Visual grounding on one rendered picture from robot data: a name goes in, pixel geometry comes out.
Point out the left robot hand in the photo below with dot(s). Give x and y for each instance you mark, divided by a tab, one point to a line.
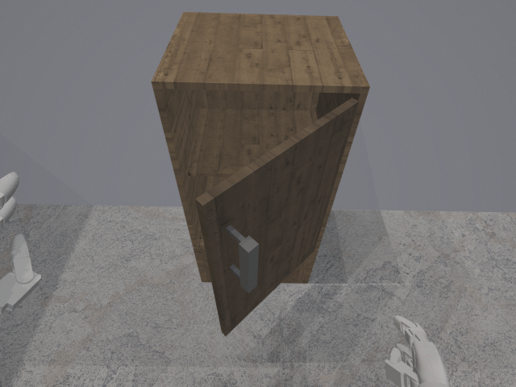
17	285

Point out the handle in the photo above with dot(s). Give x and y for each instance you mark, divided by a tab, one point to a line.
248	260

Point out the right robot hand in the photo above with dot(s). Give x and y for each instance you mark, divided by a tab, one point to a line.
422	364

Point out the cupboard door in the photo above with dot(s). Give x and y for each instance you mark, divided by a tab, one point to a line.
280	200

